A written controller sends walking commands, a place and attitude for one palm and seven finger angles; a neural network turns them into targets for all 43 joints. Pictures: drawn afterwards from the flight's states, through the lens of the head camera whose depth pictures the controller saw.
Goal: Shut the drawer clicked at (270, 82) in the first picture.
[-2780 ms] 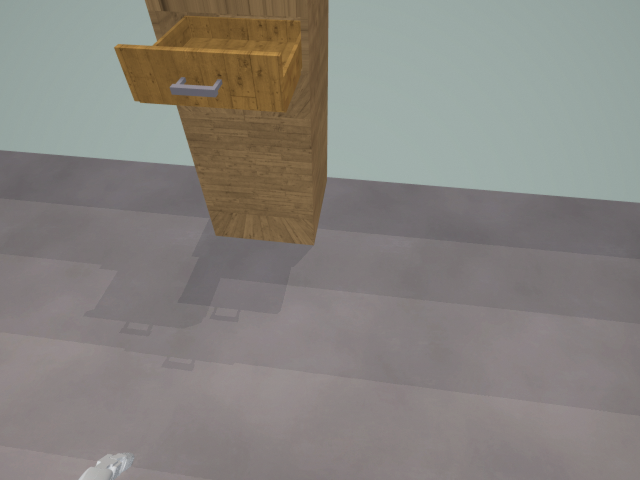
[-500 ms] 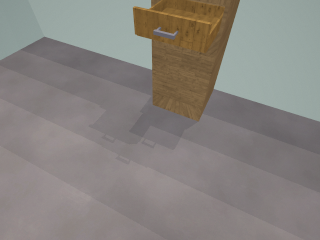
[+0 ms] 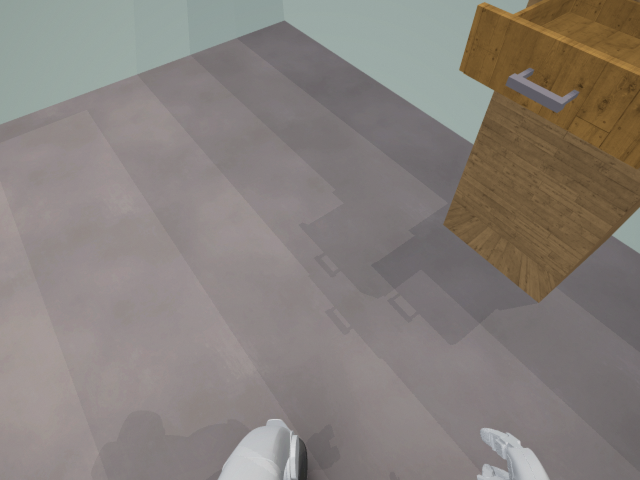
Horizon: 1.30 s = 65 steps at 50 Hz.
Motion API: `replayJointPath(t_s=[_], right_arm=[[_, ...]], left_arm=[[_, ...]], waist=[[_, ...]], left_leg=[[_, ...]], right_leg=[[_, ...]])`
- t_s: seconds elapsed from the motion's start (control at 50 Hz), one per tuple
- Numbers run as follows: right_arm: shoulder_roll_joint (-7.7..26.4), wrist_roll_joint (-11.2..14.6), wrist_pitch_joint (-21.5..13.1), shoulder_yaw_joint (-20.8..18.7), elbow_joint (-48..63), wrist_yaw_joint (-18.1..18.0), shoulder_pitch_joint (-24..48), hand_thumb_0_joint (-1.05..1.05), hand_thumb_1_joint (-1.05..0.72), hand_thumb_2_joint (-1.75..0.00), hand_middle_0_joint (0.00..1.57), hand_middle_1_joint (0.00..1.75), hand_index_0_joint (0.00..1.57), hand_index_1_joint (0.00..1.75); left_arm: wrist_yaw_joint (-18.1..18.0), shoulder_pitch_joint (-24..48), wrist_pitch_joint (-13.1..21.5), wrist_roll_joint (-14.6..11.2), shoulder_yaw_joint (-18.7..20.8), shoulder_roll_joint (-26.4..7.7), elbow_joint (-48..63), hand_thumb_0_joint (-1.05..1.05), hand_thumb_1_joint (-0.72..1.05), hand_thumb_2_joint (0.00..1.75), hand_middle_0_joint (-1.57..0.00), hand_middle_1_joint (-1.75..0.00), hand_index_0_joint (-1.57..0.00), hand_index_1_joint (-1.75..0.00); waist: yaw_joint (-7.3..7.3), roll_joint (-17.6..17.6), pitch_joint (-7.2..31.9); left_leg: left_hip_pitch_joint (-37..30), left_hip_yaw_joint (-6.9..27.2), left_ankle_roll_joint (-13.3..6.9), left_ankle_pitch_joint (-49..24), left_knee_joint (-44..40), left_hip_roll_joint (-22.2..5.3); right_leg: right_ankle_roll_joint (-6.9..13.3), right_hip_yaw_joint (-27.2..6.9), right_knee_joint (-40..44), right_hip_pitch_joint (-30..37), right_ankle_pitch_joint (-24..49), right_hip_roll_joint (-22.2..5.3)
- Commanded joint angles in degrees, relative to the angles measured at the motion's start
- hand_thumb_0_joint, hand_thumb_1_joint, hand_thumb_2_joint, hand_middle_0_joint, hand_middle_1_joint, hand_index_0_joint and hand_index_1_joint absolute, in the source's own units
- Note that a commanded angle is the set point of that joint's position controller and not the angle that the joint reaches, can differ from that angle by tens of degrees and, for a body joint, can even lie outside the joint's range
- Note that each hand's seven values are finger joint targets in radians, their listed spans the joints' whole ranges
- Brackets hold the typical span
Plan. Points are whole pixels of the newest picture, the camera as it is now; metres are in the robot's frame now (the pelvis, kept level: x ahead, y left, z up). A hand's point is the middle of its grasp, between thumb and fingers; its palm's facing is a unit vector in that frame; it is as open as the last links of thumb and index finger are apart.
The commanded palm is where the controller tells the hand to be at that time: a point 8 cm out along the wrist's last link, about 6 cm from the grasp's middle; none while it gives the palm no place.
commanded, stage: walk to a spot facing it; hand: left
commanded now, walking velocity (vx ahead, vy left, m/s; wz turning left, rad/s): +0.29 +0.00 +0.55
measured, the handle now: (542, 88) +0.76 -0.29 +0.06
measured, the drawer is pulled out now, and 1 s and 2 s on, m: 0.24 0.24 0.24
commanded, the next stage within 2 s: turn to face it in 0.10 s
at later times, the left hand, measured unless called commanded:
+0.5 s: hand (237, 358) +0.29 +0.19 -0.16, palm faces +0.05 -0.98 -0.19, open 7.4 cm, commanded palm none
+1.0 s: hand (225, 333) +0.33 +0.22 -0.16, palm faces -0.12 -0.97 -0.22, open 7.4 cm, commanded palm none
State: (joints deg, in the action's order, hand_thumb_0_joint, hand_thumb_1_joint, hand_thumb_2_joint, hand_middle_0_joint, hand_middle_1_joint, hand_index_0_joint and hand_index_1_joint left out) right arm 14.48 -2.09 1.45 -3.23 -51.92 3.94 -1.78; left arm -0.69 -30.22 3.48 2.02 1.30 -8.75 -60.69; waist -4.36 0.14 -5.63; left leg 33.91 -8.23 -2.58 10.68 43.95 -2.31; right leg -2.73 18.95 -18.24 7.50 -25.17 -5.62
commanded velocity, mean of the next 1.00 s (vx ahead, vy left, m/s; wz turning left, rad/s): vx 0.04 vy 0.00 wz -0.43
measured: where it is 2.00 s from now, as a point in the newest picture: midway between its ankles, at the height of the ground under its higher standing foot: (321, 468)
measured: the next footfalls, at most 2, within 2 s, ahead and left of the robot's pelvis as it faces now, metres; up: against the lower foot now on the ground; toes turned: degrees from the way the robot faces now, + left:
left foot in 0.06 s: +0.16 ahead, +0.09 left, +0.00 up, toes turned +10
right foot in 0.52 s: +0.35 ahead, -0.09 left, +0.00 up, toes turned -6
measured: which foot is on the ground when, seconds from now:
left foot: up 0.00-0.04, down 0.06-0.52, up 0.54-1.00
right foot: down 0.00-0.04, up 0.06-0.50, down 0.52-1.00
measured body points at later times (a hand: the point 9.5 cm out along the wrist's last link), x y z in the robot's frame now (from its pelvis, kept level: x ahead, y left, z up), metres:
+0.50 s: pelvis +0.21 +0.00 +0.00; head +0.22 +0.00 +0.45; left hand +0.29 +0.24 -0.14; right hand +0.25 -0.24 -0.15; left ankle +0.12 +0.08 -0.73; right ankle +0.31 -0.09 -0.72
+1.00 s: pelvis +0.25 +0.02 +0.01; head +0.27 +0.03 +0.46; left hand +0.34 +0.27 -0.14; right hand +0.30 -0.24 -0.13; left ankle +0.27 +0.16 -0.71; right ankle +0.31 -0.09 -0.73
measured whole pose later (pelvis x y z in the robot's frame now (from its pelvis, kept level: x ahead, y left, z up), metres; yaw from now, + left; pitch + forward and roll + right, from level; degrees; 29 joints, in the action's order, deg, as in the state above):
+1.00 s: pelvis +0.25 +0.02 +0.01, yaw -13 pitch +1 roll +0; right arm 12.3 -0.6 2.1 -3.1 -54.1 -1.2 -7.5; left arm 0.8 -14.0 -2.6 1.6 4.5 -12.4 -54.5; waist -3.4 -1.0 -1.9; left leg 19.6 0.5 3.4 24.5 41.7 -1.9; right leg 1.9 -6.4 -25.3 -20.4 -5.4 4.8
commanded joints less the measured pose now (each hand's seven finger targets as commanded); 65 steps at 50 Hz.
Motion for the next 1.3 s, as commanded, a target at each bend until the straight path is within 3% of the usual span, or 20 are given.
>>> replayJointPath(t_s=[0.0,0.02,0.04,0.06,0.08,0.14,0.2,0.4,0.46,0.48,0.52,0.54,0.66,0.9,0.98,1.0,1.04,1.06,1.12,1.28], right_arm=[[4.85,-0.16,-2.88,-0.88,1.97,-1.39,-11.10,0.00,-0.90,-0.90,0.20,0.30,0.20,0.30],[9.33,-0.56,-2.90,-2.08,0.30,-2.08,-19.48,0.00,-0.90,-0.90,0.20,0.30,0.20,0.30],[16.13,-0.39,-3.23,-3.89,-1.11,-2.94,-24.00,0.00,-0.90,-0.90,0.20,0.30,0.20,0.30],[17.32,1.85,-3.27,-4.17,-1.36,-3.37,-24.41,0.00,-0.90,-0.90,0.20,0.30,0.20,0.30],[16.53,1.90,-3.60,-3.94,-0.53,-3.62,-21.59,0.00,-0.90,-0.90,0.20,0.30,0.20,0.30],[6.54,1.44,-5.46,-1.03,1.58,-4.35,-10.60,0.00,-0.90,-0.90,0.20,0.30,0.20,0.30],[4.51,1.54,-6.21,-0.30,0.25,-4.42,-9.44,0.00,-0.90,-0.90,0.20,0.30,0.20,0.30],[3.88,0.85,-4.71,-0.52,-4.52,-5.66,-13.78,0.00,-0.90,-0.90,0.20,0.30,0.20,0.30],[5.02,0.93,-3.98,-0.81,-4.49,-6.05,-13.51,0.00,-0.90,-0.90,0.20,0.30,0.20,0.30],[5.10,1.20,-3.78,-0.92,-4.21,-6.06,-13.12,0.00,-0.90,-0.90,0.20,0.30,0.20,0.30],[1.06,1.95,-3.51,-0.50,-2.30,-5.97,-15.77,0.00,-0.90,-0.90,0.20,0.30,0.20,0.30],[2.11,2.10,-2.74,-0.21,-1.81,-6.63,-13.63,0.00,-0.90,-0.90,0.20,0.30,0.20,0.30],[1.38,0.94,0.35,-0.65,-2.83,-5.12,-12.37,0.00,-0.90,-0.90,0.20,0.30,0.20,0.30],[2.07,1.65,-0.42,-0.88,1.65,-5.52,-6.26,0.00,-0.90,-0.90,0.20,0.30,0.20,0.30],[2.63,2.18,-1.03,-1.06,1.00,-6.10,-11.79,0.00,-0.90,-0.90,0.20,0.30,0.20,0.30],[3.29,2.28,-1.51,-1.24,0.21,-6.37,-15.07,0.00,-0.90,-0.90,0.20,0.30,0.20,0.30],[11.74,1.23,-1.79,-2.71,2.29,-6.63,-13.54,0.00,-0.90,-0.90,0.20,0.30,0.20,0.30],[11.54,1.12,-1.48,-2.27,3.60,-6.62,-10.43,0.00,-0.90,-0.90,0.20,0.30,0.20,0.30],[5.92,0.94,-2.14,-0.61,5.87,-6.69,-2.82,0.00,-0.90,-0.90,0.20,0.30,0.20,0.30],[6.56,0.97,-2.22,-1.59,2.44,-6.32,-13.00,0.00,-0.90,-0.90,0.20,0.30,0.20,0.30]], left_arm=[[-0.60,0.33,1.43,-0.75,2.67,-14.24,2.98,0.00,0.90,0.90,-0.20,-0.30,-0.20,-0.30],[0.04,1.14,1.69,-1.35,2.67,-13.84,4.31,0.00,0.90,0.90,-0.20,-0.30,-0.20,-0.30],[1.11,1.96,1.77,-2.14,2.19,-10.16,6.75,0.00,0.90,0.90,-0.20,-0.30,-0.20,-0.30],[0.65,6.34,0.97,-2.19,2.49,-10.78,9.00,0.00,0.90,0.90,-0.20,-0.30,-0.20,-0.30],[0.01,9.30,0.91,-2.04,3.06,-10.18,9.95,0.00,0.90,0.90,-0.20,-0.30,-0.20,-0.30],[0.53,6.83,-0.96,-0.59,3.04,-7.22,6.05,0.00,0.90,0.90,-0.20,-0.30,-0.20,-0.30],[0.50,3.69,-2.35,-0.40,2.76,-5.37,4.52,0.00,0.90,0.90,-0.20,-0.30,-0.20,-0.30],[0.69,16.90,-3.44,-0.67,1.81,-5.00,6.69,0.00,0.90,0.90,-0.20,-0.30,-0.20,-0.30],[1.17,13.04,-3.22,-0.39,2.55,-6.79,6.26,0.00,0.90,0.90,-0.20,-0.30,-0.20,-0.30],[1.15,8.84,-2.75,-0.22,3.18,-8.63,5.13,0.00,0.90,0.90,-0.20,-0.30,-0.20,-0.30],[0.50,2.09,-1.61,-0.90,4.72,-16.86,4.08,0.00,0.90,0.90,-0.20,-0.30,-0.20,-0.30],[-0.12,3.93,-2.08,-1.70,4.60,-15.87,5.10,0.00,0.90,0.90,-0.20,-0.30,-0.20,-0.30],[-0.36,18.80,-2.99,-1.29,4.15,-12.07,9.59,0.00,0.90,0.90,-0.20,-0.30,-0.20,-0.30],[0.54,14.94,-4.45,-0.55,5.76,-14.52,9.45,0.00,0.90,0.90,-0.20,-0.30,-0.20,-0.30],[0.48,18.21,-5.35,-0.79,5.98,-15.14,10.92,0.00,0.90,0.90,-0.20,-0.30,-0.20,-0.30],[0.48,19.97,-5.48,-1.07,5.79,-14.28,11.43,0.00,0.90,0.90,-0.20,-0.30,-0.20,-0.30],[1.33,19.64,-5.72,-1.72,4.84,-9.42,13.88,0.00,0.90,0.90,-0.20,-0.30,-0.20,-0.30],[1.43,21.34,-5.93,-0.73,5.69,-12.06,13.66,0.00,0.90,0.90,-0.20,-0.30,-0.20,-0.30],[2.48,15.60,-6.89,-0.35,6.38,-11.93,9.98,0.00,0.90,0.90,-0.20,-0.30,-0.20,-0.30],[2.62,21.73,-7.54,-0.85,4.95,-9.38,11.81,0.00,0.90,0.90,-0.20,-0.30,-0.20,-0.30]], waist=[[9.82,-8.42,9.47],[13.96,-4.58,16.96],[14.19,8.24,22.38],[13.06,3.07,25.49],[11.29,-2.66,16.87],[4.66,1.12,7.50],[1.49,3.82,7.42],[3.93,7.01,0.61],[1.54,4.24,2.30],[-0.53,1.76,4.39],[-0.49,-15.78,12.43],[-0.48,-10.28,13.39],[4.85,-3.50,7.91],[1.59,-8.95,9.34],[4.14,-10.32,9.86],[6.15,-8.34,10.66],[5.98,17.90,6.82],[5.67,11.29,3.41],[0.86,7.24,3.07],[5.31,7.93,2.69]], left_leg=[[-23.82,-4.07,-4.28,2.01,-10.10,7.21],[-42.36,4.29,-6.88,-4.64,-12.58,0.75],[-56.04,32.02,-15.15,-25.63,-13.16,-18.40],[-57.61,37.42,-17.65,-34.90,-18.61,-22.72],[-49.64,31.31,-17.02,-36.30,-19.48,-23.16],[-26.87,16.57,-8.15,-30.39,-24.81,-12.66],[-22.96,10.70,-7.08,-35.41,-26.67,-9.07],[-26.93,4.64,-5.06,-35.84,-22.84,-11.76],[-26.74,3.47,-3.37,-35.49,-12.25,-12.33],[-24.01,2.08,-1.32,-30.55,-3.59,-10.44],[-5.79,0.40,4.99,26.01,28.79,3.27],[-6.58,9.61,4.53,25.42,29.77,0.32],[-8.32,8.48,6.42,10.21,23.02,-3.11],[-10.49,8.20,6.65,14.85,0.86,0.28],[-21.84,7.94,4.97,10.09,-13.64,2.48],[-29.09,7.84,4.48,6.05,-21.24,0.98],[-34.04,30.68,-2.07,9.02,-34.04,-22.08],[-24.89,29.30,-5.26,5.68,-33.61,-25.97],[-18.99,13.59,-3.63,-4.66,-29.83,-15.41],[-28.76,7.51,-5.28,-11.34,-27.43,-17.15]], right_leg=[[3.78,-0.80,-26.27,-6.42,70.57,-12.59],[2.18,-2.06,-43.02,-19.24,52.11,-10.65],[-0.65,-6.42,-63.02,-40.59,-4.43,0.23],[-0.21,-15.40,-69.84,-47.00,-5.37,0.43],[0.16,-17.19,-69.88,-48.90,-1.76,-2.66],[-1.28,-18.50,-60.49,-40.07,5.51,-5.01],[-1.67,-17.33,-52.79,-36.72,8.24,-3.35],[1.64,-14.88,-23.83,-31.47,15.75,1.29],[2.33,-13.34,-16.99,-22.69,17.04,3.74],[3.06,-14.74,-12.66,-16.12,25.64,2.79],[17.23,-44.74,-6.77,-3.53,69.46,-19.78],[19.24,-43.43,-3.00,-6.64,59.23,-19.28],[12.29,-33.00,3.91,-24.08,22.69,-7.34],[12.97,-42.32,1.77,-18.92,19.34,-5.14],[10.12,-44.26,-0.51,-25.19,18.93,-2.54],[7.61,-41.71,-3.63,-29.45,16.24,-0.24],[1.07,-25.83,-27.19,-48.14,-4.88,11.85],[0.05,-25.01,-37.34,-46.38,-4.28,7.25],[-0.89,-23.14,-51.16,-41.24,4.49,6.03],[-2.52,-18.76,-43.12,-42.58,3.72,2.34]])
